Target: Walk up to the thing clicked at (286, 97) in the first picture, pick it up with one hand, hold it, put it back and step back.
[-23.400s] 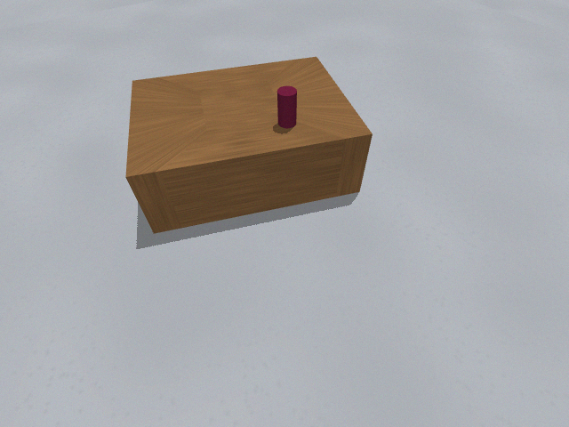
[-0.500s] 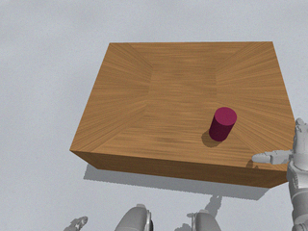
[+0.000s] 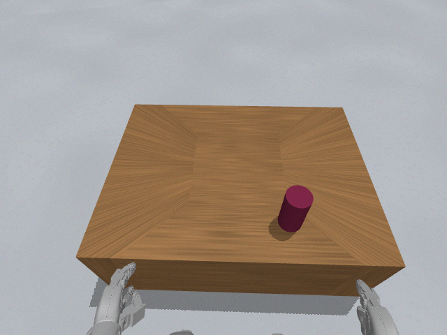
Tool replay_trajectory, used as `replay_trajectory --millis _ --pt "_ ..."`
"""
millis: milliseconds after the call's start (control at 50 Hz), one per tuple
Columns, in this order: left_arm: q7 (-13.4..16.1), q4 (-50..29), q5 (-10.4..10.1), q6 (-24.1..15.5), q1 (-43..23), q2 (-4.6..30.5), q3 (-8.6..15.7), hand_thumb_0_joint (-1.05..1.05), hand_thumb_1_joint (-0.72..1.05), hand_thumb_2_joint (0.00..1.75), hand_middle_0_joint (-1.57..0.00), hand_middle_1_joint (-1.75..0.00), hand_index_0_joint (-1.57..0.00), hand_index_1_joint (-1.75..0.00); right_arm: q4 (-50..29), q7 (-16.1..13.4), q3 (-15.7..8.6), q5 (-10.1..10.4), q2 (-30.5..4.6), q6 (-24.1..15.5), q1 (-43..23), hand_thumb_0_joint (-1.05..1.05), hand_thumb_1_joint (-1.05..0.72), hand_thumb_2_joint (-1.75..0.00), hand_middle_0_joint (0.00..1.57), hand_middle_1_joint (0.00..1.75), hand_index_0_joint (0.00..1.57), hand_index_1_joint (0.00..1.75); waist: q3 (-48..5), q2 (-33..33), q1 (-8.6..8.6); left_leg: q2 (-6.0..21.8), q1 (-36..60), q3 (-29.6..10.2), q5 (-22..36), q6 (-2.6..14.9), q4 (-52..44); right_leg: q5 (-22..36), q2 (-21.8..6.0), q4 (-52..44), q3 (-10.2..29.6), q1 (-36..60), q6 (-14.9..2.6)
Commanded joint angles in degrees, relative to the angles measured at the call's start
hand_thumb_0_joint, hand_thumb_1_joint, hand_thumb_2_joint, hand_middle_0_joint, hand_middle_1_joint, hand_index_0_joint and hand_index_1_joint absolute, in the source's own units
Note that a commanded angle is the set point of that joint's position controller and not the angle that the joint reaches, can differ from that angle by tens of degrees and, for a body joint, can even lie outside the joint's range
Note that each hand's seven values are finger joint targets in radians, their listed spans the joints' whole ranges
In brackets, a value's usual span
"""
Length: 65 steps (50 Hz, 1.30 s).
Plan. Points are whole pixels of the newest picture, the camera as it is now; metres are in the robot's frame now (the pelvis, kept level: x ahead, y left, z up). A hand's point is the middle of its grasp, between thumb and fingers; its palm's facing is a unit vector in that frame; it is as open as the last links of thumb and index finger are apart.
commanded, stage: home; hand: right
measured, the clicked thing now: (294, 209) +0.52 -0.18 -0.29
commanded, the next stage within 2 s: none
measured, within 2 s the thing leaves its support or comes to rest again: neither
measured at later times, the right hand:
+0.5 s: hand (348, 331) +0.16 -0.19 -0.06, palm faces +0.05 +0.98 -0.20, open 17.5 cm
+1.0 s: hand (355, 327) +0.16 -0.20 -0.06, palm faces +0.05 +0.98 -0.20, open 17.7 cm
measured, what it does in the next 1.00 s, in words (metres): stands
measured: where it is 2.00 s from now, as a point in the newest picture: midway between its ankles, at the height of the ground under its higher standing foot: outside the picture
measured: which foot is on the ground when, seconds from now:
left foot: down 0.00-1.00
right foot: down 0.00-1.00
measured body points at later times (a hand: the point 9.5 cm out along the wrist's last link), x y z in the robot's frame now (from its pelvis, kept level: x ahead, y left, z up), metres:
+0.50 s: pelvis +0.00 -0.01 -0.01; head +0.02 -0.01 +0.44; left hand +0.16 +0.24 -0.07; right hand +0.15 -0.24 -0.04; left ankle +0.00 +0.13 -0.69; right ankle +0.00 -0.14 -0.69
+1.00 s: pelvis +0.00 -0.02 -0.01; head +0.03 -0.03 +0.44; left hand +0.17 +0.22 -0.07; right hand +0.16 -0.25 -0.04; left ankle +0.00 +0.13 -0.69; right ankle +0.00 -0.14 -0.69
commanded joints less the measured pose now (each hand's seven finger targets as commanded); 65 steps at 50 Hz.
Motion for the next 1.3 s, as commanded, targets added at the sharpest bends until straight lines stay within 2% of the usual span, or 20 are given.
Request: replay_trajectory --millis 0,40,60,80,100,120,160,280,320,420,600,740,820,880,900,920,1000,1120,1180,1280 --pt "1.8 -9.2 0.2 -4.8 -1.9 7.7 3.2 0.00 0.89 0.90 -0.20 -0.29 -0.20 -0.29 -15.5 1.3 -4.2 0.7 -8.2 0.5 -4.6 0.00 0.48 -0.09 0.06 0.06 0.06 0.06 -5.4 1.2 2.71 -1.3 3.2 -1.3 9.2 0.04 -8.9 8.7 2.6 -6.9 -2.6 3.7 -3.00" --pt "2.0 -9.2 0.1 -6.2 -2.2 7.7 3.2 0.00 0.89 0.90 -0.20 -0.30 -0.20 -0.29 -15.6 2.1 -3.4 1.1 -7.2 2.0 -6.1 0.00 0.49 -0.09 0.06 0.06 0.06 0.06 -4.4 1.4 3.26 -1.4 2.0 -1.1 7.0 -0.01 -9.4 6.6 2.6 -7.2 -2.3 3.2 -3.04" --pt "2.0 -9.1 0.3 -6.7 -2.3 7.7 3.1 0.00 0.89 0.90 -0.20 -0.30 -0.20 -0.29 -15.8 2.3 -4.5 1.4 -7.7 2.6 -4.6 0.00 0.51 -0.08 0.06 0.06 0.06 0.06 -4.5 0.7 2.21 -1.2 2.6 -1.3 6.4 0.05 -9.4 6.3 2.8 -7.1 -2.4 2.8 -2.95" --pt "2.1 -9.3 0.2 -7.2 -2.2 7.9 3.1 0.00 0.89 0.90 -0.20 -0.30 -0.20 -0.30 -15.8 2.6 -4.2 1.4 -7.6 3.2 -4.1 0.00 0.52 -0.07 0.06 0.06 0.06 0.06 -4.5 1.4 2.30 -1.3 2.4 -1.0 6.4 0.08 -9.3 6.4 2.7 -7.2 -2.3 2.9 -2.99" --pt "2.1 -9.2 0.3 -7.7 -2.1 7.7 3.2 0.00 0.89 0.90 -0.20 -0.30 -0.20 -0.30 -15.6 2.8 -4.6 1.1 -7.7 3.9 -2.3 0.00 0.52 -0.07 0.06 0.06 0.06 0.06 -6.3 1.5 1.37 -1.0 3.7 -1.2 8.9 0.05 -8.8 9.2 2.9 -6.4 -2.4 3.8 -2.88" --pt "2.1 -9.4 0.3 -8.1 -2.1 7.8 3.1 0.00 0.89 0.90 -0.20 -0.30 -0.20 -0.30 -15.2 3.0 -4.0 1.2 -7.2 4.5 -2.1 0.00 0.54 -0.06 0.05 0.05 0.05 0.05 -5.5 2.1 1.93 -1.1 3.4 -0.9 8.8 -0.12 -9.0 8.8 3.0 -6.4 -2.4 2.9 -3.05" --pt "1.9 -9.3 0.4 -8.8 -2.1 7.9 3.2 0.00 0.89 0.90 -0.20 -0.30 -0.20 -0.30 -15.6 2.9 -4.5 0.9 -7.3 5.5 -0.7 0.00 0.55 -0.05 0.05 0.05 0.05 0.05 -5.1 0.6 0.86 -1.0 3.4 -0.7 9.7 0.08 -8.4 9.8 3.1 -6.4 -2.6 2.8 -2.75" --pt "1.9 -10.1 0.6 -10.2 -2.5 7.9 3.2 0.00 0.89 0.90 -0.20 -0.30 -0.20 -0.30 -17.3 2.8 -5.4 0.5 -7.7 7.0 0.1 0.00 0.57 -0.04 0.05 0.05 0.05 0.05 -4.7 0.6 0.21 -1.4 2.8 -0.1 8.0 0.11 -7.5 8.8 2.8 -6.3 -2.2 1.1 -2.42" --pt "2.0 -10.4 0.7 -10.5 -2.4 8.0 3.2 0.00 0.89 0.90 -0.20 -0.30 -0.20 -0.30 -18.3 2.7 -5.3 0.4 -7.7 7.3 -0.3 0.00 0.58 -0.03 0.05 0.05 0.05 0.05 -4.5 0.1 0.46 -1.6 2.0 0.0 6.9 0.12 -7.4 7.6 2.8 -6.4 -2.1 0.7 -2.35" --pt "2.4 -9.8 0.9 -11.4 -0.7 8.3 3.5 0.00 0.89 0.90 -0.20 -0.30 -0.20 -0.30 -20.1 2.8 -4.8 0.4 -6.8 7.9 -0.4 0.00 0.59 -0.03 0.05 0.05 0.05 0.05 -8.0 -0.4 1.18 -1.9 2.2 0.2 11.9 0.16 -5.1 13.1 2.3 -5.1 -1.4 2.9 -2.22" --pt "2.7 -8.9 1.2 -12.7 -0.9 8.0 3.6 0.00 0.90 0.90 -0.20 -0.30 -0.20 -0.30 -20.1 3.0 -5.2 0.0 -7.2 8.8 0.8 0.00 0.61 -0.01 0.04 0.04 0.04 0.04 -6.3 -0.8 0.24 -2.0 1.8 0.7 9.6 0.27 -4.8 11.5 2.1 -6.2 -0.7 1.7 -1.67" --pt "2.9 -8.9 1.2 -13.3 -1.1 8.0 3.5 0.00 0.90 0.90 -0.20 -0.30 -0.20 -0.30 -20.9 3.3 -4.7 0.0 -6.7 9.4 0.1 0.00 0.61 -0.01 0.04 0.04 0.04 0.04 -5.8 -1.7 0.89 -2.3 0.3 1.0 7.7 0.35 -4.6 9.6 1.7 -7.1 0.3 1.4 -1.31" --pt "2.7 -8.5 1.2 -13.5 -0.5 7.9 3.7 0.00 0.90 0.90 -0.20 -0.30 -0.20 -0.30 -21.9 3.4 -5.1 -0.2 -7.2 9.5 0.6 0.00 0.61 -0.01 0.04 0.04 0.04 0.04 -7.8 -2.8 0.41 -2.3 1.1 1.2 10.2 0.50 -3.6 13.5 1.5 -6.7 0.7 2.9 -0.96" --pt "2.8 -8.5 1.3 -13.5 -0.4 7.6 3.4 0.00 0.90 0.90 -0.20 -0.30 -0.20 -0.30 -21.4 3.3 -4.5 0.0 -6.6 9.6 0.5 0.00 0.61 -0.01 0.04 0.04 0.04 0.04 -7.6 -0.8 1.01 -2.2 2.2 1.3 12.7 0.18 -4.0 15.3 2.1 -5.4 -0.3 2.6 -1.42" --pt "2.7 -8.4 1.2 -13.5 -0.1 7.7 3.4 0.00 0.90 0.90 -0.20 -0.30 -0.20 -0.30 -21.5 3.3 -5.4 0.1 -7.3 9.6 0.9 0.00 0.61 -0.01 0.04 0.04 0.04 0.04 -8.7 -0.8 1.06 -2.4 2.1 1.5 13.1 0.26 -3.5 16.5 1.9 -5.6 0.1 3.2 -1.33" --pt "2.6 -8.3 1.3 -13.4 -0.8 7.8 3.3 0.00 0.90 0.90 -0.20 -0.30 -0.20 -0.30 -20.6 3.3 -4.5 0.0 -6.6 9.8 0.8 0.00 0.61 0.00 0.04 0.04 0.04 0.04 -6.6 -1.8 0.94 -2.2 1.5 1.2 11.9 0.23 -4.0 14.8 2.0 -5.7 -0.2 2.3 -1.31" --pt "2.7 -8.6 1.3 -13.4 -1.0 7.8 3.3 0.00 0.90 0.90 -0.20 -0.30 -0.20 -0.30 -21.4 3.3 -4.7 0.0 -6.6 9.7 0.3 0.00 0.61 -0.02 0.05 0.04 0.04 0.04 -6.7 -1.3 0.89 -2.3 1.2 1.1 10.9 0.23 -4.0 13.5 1.8 -6.0 0.2 2.2 -1.29" --pt "2.7 -8.3 1.4 -13.3 -0.3 7.9 3.5 0.00 0.90 0.90 -0.20 -0.30 -0.20 -0.30 -21.4 3.3 -5.3 -0.1 -6.9 9.9 1.0 0.00 0.61 -0.01 0.04 0.04 0.04 0.04 -8.7 -1.4 0.72 -2.3 2.1 1.1 14.1 0.35 -3.5 17.5 1.9 -5.2 -0.1 3.6 -1.26" --pt "2.7 -8.5 1.3 -13.3 -1.2 7.8 3.3 0.00 0.90 0.90 -0.20 -0.30 -0.20 -0.30 -20.3 3.3 -5.0 0.0 -6.7 9.8 0.7 0.00 0.61 -0.01 0.04 0.04 0.04 0.04 -6.2 -0.8 0.93 -2.3 1.2 1.3 10.8 0.19 -4.3 13.3 1.9 -6.1 0.0 2.0 -1.40" --pt "2.8 -8.6 1.3 -13.4 -1.0 7.8 3.4 0.00 0.90 0.90 -0.20 -0.30 -0.20 -0.30 -21.0 3.4 -5.0 0.1 -6.6 9.6 0.4 0.00 0.61 -0.01 0.04 0.04 0.04 0.04 -6.8 0.1 1.01 -2.1 1.7 0.9 11.8 0.07 -4.7 13.7 2.3 -5.2 -0.8 2.2 -1.71"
